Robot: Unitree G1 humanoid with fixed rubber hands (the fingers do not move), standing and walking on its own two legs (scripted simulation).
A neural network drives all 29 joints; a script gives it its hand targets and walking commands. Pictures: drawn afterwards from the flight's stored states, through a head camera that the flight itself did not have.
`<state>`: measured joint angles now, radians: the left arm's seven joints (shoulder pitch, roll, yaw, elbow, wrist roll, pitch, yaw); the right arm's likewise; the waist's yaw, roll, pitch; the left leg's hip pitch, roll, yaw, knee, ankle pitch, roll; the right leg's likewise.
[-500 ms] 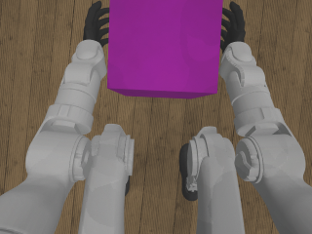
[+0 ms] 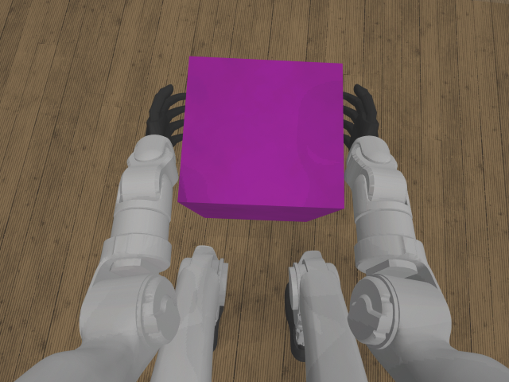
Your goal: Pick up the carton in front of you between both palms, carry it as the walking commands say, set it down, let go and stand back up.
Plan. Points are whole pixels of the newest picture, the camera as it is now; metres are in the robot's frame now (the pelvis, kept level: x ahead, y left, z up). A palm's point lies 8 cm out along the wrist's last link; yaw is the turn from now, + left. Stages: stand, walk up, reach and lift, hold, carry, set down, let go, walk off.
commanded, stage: reach and lift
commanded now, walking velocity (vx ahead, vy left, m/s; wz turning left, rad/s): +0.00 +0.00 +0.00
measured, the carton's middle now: (259, 156) +0.46 +0.01 -0.12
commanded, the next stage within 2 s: none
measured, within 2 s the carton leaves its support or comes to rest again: neither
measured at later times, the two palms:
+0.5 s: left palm (114, 115) +0.42 +0.16 +0.11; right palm (430, 118) +0.43 -0.14 +0.11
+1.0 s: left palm out of the picture +0.38 +0.15 +0.26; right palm out of the picture +0.39 -0.15 +0.27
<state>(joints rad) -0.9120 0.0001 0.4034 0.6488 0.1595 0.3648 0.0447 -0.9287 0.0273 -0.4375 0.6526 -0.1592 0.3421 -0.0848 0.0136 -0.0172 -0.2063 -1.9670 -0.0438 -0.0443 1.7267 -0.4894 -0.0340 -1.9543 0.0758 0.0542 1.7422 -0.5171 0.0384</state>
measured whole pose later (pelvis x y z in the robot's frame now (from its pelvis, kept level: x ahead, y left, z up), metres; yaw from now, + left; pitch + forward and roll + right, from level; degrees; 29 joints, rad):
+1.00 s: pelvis +0.09 +0.00 +0.26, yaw +1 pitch +4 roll +0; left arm -0.27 -0.13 0.25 0.42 0.20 0.50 0.02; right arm -0.28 0.16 -0.30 0.44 -0.20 0.47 -0.04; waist 0.01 -0.01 -0.10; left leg -0.41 -0.02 -0.06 0.62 -0.28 -0.01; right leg -0.39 0.03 0.07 0.62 -0.30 0.00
